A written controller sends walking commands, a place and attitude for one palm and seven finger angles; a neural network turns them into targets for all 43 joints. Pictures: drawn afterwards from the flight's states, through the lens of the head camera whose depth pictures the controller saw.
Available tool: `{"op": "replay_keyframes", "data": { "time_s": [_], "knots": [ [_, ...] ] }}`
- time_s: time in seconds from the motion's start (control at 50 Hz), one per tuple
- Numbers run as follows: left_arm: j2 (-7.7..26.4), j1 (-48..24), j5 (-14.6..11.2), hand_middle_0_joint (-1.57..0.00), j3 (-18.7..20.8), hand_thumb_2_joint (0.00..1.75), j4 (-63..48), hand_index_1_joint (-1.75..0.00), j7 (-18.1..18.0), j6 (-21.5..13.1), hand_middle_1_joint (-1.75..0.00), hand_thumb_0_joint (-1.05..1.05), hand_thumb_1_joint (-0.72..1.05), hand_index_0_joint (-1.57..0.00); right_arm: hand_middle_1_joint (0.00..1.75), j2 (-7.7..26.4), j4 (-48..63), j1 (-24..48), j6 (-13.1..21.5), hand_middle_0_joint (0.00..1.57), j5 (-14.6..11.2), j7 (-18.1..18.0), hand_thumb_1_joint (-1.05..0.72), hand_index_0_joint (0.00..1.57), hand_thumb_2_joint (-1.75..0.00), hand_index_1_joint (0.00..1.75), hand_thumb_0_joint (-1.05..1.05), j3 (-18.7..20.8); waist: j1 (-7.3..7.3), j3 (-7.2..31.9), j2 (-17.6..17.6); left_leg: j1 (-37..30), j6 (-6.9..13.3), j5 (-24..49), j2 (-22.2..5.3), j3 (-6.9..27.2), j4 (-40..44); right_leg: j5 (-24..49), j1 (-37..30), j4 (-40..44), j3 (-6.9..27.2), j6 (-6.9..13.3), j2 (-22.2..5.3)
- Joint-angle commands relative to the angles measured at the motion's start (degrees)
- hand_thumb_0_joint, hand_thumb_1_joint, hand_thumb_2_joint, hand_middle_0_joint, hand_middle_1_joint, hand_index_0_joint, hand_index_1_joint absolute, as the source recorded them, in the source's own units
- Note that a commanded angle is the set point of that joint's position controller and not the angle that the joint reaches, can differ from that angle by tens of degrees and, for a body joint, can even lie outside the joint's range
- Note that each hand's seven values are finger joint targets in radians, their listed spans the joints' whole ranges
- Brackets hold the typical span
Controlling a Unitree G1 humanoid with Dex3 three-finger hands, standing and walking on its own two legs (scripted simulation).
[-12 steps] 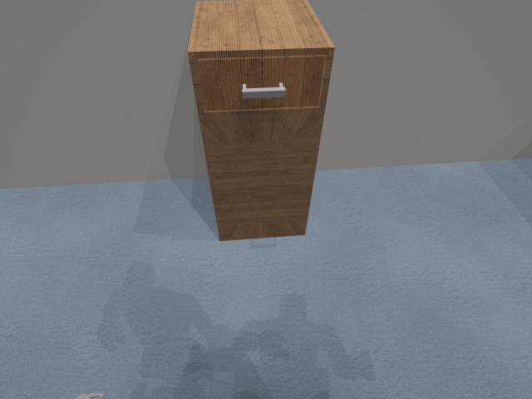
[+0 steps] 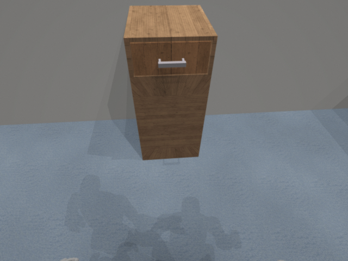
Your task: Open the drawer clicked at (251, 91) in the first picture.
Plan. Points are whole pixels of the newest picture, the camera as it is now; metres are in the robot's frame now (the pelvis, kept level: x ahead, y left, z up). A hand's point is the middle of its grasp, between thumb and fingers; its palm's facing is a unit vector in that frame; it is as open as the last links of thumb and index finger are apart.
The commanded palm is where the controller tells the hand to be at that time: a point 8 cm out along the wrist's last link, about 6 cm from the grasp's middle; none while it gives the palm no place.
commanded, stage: stand and wait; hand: left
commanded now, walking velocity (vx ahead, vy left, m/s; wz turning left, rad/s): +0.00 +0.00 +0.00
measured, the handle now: (171, 62) +0.93 +0.07 +0.00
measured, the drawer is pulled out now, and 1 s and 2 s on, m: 0.00 0.00 0.00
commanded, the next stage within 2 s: look at it before walking up in 0.58 s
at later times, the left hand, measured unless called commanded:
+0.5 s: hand out of the picture +0.06 +0.25 -0.15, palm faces -0.03 -0.94 -0.34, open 7.3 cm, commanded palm none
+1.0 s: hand out of the picture +0.07 +0.24 -0.15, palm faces -0.03 -0.94 -0.33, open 7.3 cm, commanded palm none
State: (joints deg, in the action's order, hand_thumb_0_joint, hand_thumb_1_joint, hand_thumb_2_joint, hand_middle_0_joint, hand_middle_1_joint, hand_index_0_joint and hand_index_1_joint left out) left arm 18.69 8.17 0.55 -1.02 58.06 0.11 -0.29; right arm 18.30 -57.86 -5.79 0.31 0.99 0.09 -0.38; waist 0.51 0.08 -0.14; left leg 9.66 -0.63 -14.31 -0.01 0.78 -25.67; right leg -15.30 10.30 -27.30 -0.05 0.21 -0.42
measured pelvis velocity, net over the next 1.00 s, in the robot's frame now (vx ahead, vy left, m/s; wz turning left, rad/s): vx -0.01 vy -0.01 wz -0.01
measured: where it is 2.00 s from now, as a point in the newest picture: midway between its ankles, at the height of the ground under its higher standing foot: outside the picture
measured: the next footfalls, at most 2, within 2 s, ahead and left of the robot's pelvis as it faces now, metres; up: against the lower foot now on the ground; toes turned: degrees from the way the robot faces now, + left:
none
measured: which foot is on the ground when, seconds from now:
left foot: down 0.00-1.00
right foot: down 0.00-1.00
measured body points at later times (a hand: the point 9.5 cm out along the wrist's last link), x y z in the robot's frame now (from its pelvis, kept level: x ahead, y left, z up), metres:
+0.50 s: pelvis -0.01 +0.00 +0.00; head -0.01 -0.01 +0.45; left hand +0.06 +0.29 -0.13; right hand +0.06 -0.30 -0.13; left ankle +0.00 +0.13 -0.74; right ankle -0.01 -0.12 -0.74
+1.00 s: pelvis -0.01 -0.01 +0.01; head -0.01 -0.01 +0.46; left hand +0.07 +0.29 -0.13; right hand +0.06 -0.30 -0.13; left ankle +0.00 +0.13 -0.74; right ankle -0.01 -0.12 -0.74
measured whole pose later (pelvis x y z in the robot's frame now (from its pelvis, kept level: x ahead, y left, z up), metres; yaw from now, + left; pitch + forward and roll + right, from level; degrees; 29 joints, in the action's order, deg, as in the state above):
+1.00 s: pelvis -0.01 -0.01 +0.01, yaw -1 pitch -2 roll +0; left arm 19.4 8.6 0.6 -0.5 62.0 0.2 -0.5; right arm 19.2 -63.2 -7.6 0.4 0.6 0.1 -0.3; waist 0.1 -0.8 -0.1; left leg 8.1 -1.3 -11.2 -1.0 0.5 -21.2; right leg -11.8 8.8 -22.5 0.2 0.7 0.5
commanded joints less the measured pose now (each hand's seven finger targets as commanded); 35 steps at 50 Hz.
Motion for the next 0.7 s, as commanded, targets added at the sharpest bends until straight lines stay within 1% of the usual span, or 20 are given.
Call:
{"op": "replay_keyframes", "data": {
  "time_s": [0.0,0.04,0.08,0.1,0.14,0.18,0.26,0.3,0.36,0.4,0.52,0.56,0.58,0.6,0.68],
  "knots": [
    [12.34,-2.73,0.08,-0.20,3.29,0.90,-3.52,-0.30,-0.91,-1.36,-0.30,0.00,0.90,-0.20,0.30,11.75,2.85,2.40,1.67,0.20,-0.09,-0.98,-0.90,0.20,-0.90,0.30,0.00,2.90,-0.54,2.13,0.29,-0.49,2.55,10.49,-5.59,4.40,4.03,11.05,-0.36,5.69,6.21,2.19,-6.37],
    [12.43,-2.54,0.10,-0.20,3.38,0.90,-3.25,-0.30,-0.90,-1.36,-0.30,0.00,0.90,-0.20,0.30,11.77,2.54,2.40,1.59,0.20,-0.18,-0.98,-0.90,0.20,-0.90,0.30,0.00,2.87,-0.44,1.84,-0.26,-0.49,2.48,9.52,-5.61,4.39,4.22,9.97,-0.11,6.19,6.26,2.12,-6.29],
    [12.30,-2.69,0.06,-0.20,3.33,0.90,-2.84,-0.30,-0.86,-1.31,-0.30,0.00,0.90,-0.20,0.30,11.84,2.03,2.08,1.69,0.20,-0.20,-0.99,-0.90,0.20,-0.90,0.30,0.00,2.74,-0.51,2.05,0.33,-0.29,2.46,9.57,-5.75,4.51,4.72,9.87,-0.79,6.38,6.26,2.07,-6.25],
    [12.23,-2.51,0.04,-0.20,3.32,0.90,-2.54,-0.30,-0.84,-1.33,-0.30,0.00,0.90,-0.20,0.30,11.73,1.80,2.36,1.65,0.20,-0.22,-0.99,-0.90,0.20,-0.90,0.30,0.00,2.77,-0.37,1.53,0.08,-0.36,2.45,9.27,-5.70,4.58,4.81,9.50,-0.49,6.73,6.31,2.04,-6.32],
    [12.36,-2.35,0.06,-0.20,3.37,0.90,-2.17,-0.30,-0.82,-1.38,-0.30,0.00,0.90,-0.20,0.30,11.83,1.38,1.97,1.60,0.20,-0.28,-1.00,-0.90,0.20,-0.90,0.30,0.00,2.73,-0.49,1.92,-0.13,-0.68,2.36,9.02,-5.77,4.54,4.84,9.15,-0.50,7.07,6.60,2.16,-6.36],
    [12.29,-2.31,0.00,-0.20,3.28,0.90,-1.74,-0.30,-0.79,-1.35,-0.30,0.00,0.90,-0.20,0.30,11.93,0.87,1.79,1.66,0.20,-0.26,-0.98,-0.90,0.20,-0.90,0.30,0.00,2.69,-0.43,1.67,0.48,-0.56,2.33,8.81,-5.88,4.60,5.22,8.87,-0.65,7.31,6.47,2.07,-6.38],
    [12.60,-2.16,-0.03,-0.20,3.25,0.90,-1.05,-0.30,-0.77,-1.38,-0.30,0.00,0.90,-0.20,0.30,12.03,-0.02,1.27,1.57,0.20,-0.37,-0.96,-0.90,0.20,-0.90,0.30,0.00,2.55,-0.48,1.36,-0.31,-0.47,2.19,7.84,-5.95,4.59,5.68,7.77,-0.79,8.11,6.83,2.10,-6.48],
    [12.62,-2.11,-0.07,-0.20,3.13,0.90,-0.65,-0.30,-0.74,-1.33,-0.30,0.00,0.90,-0.20,0.30,12.30,-0.49,1.19,1.55,0.20,-0.32,-0.93,-0.90,0.20,-0.90,0.30,0.00,2.48,-0.46,0.89,0.45,-0.53,2.14,7.22,-6.01,4.58,6.11,6.75,-0.31,8.47,6.91,2.07,-6.40],
    [12.59,-2.02,-0.03,-0.20,3.13,0.90,-0.30,-0.30,-0.74,-1.27,-0.30,0.00,0.90,-0.20,0.30,12.34,-0.92,0.82,1.59,0.20,-0.40,-0.92,-0.90,0.20,-0.90,0.30,0.00,2.44,-0.40,1.22,0.37,-0.47,2.22,6.89,-6.17,4.82,6.51,6.21,-0.73,8.58,7.00,2.01,-6.24],
    [12.61,-2.04,-0.03,-0.20,3.12,0.90,-0.04,-0.30,-0.72,-1.30,-0.30,0.00,0.90,-0.20,0.30,12.34,-1.14,0.77,1.57,0.20,-0.38,-0.90,-0.90,0.20,-0.90,0.30,0.00,2.44,-0.50,0.87,-0.35,-0.61,2.14,6.58,-6.12,4.83,6.68,5.76,-0.31,8.93,7.18,2.01,-6.26],
    [12.58,-2.07,-0.04,-0.20,3.01,0.90,0.30,-0.30,-0.75,-1.28,-0.30,0.00,0.90,-0.20,0.30,12.59,-1.79,0.49,1.72,0.20,-0.42,-0.91,-0.90,0.20,-0.90,0.30,0.00,2.35,-0.40,0.92,0.24,-0.79,2.17,7.28,-6.42,4.90,7.31,6.87,-0.66,8.89,7.02,1.95,-6.19],
    [12.61,-2.08,0.04,-0.20,3.07,0.90,0.28,-0.30,-0.78,-1.29,-0.30,0.00,0.90,-0.20,0.30,12.53,-1.79,0.65,1.63,0.20,-0.45,-0.89,-0.90,0.20,-0.90,0.30,0.00,2.36,-0.41,0.22,-0.34,-0.65,2.17,7.10,-6.38,4.92,7.32,6.66,-0.21,9.08,7.15,1.92,-6.17],
    [12.61,-2.01,0.03,-0.20,3.03,0.90,0.25,-0.30,-0.76,-1.28,-0.30,0.00,0.90,-0.20,0.30,12.55,-1.83,0.46,1.68,0.20,-0.43,-0.88,-0.90,0.20,-0.90,0.30,0.00,2.36,-0.48,0.64,-0.38,-0.90,2.16,7.16,-6.39,4.86,7.40,6.68,-0.35,9.04,7.06,1.90,-6.22],
    [12.59,-2.11,0.03,-0.20,3.01,0.90,0.33,-0.30,-0.74,-1.29,-0.30,0.00,0.90,-0.20,0.30,12.52,-1.87,0.57,1.62,0.20,-0.40,-0.89,-0.90,0.20,-0.90,0.30,0.00,2.36,-0.42,0.00,-0.43,-0.74,2.10,6.93,-6.32,4.79,7.38,6.44,0.05,9.33,7.15,1.89,-6.24],
    [12.63,-2.16,0.06,-0.20,3.04,0.90,0.22,-0.30,-0.76,-1.35,-0.30,0.00,0.90,-0.20,0.30,12.44,-1.93,0.43,1.67,0.20,-0.41,-0.84,-0.90,0.20,-0.90,0.30,0.00,2.36,-0.49,0.68,-0.13,-1.06,2.10,6.89,-6.33,4.82,7.47,6.11,-0.12,9.48,7.40,1.93,-6.24]
  ]
}}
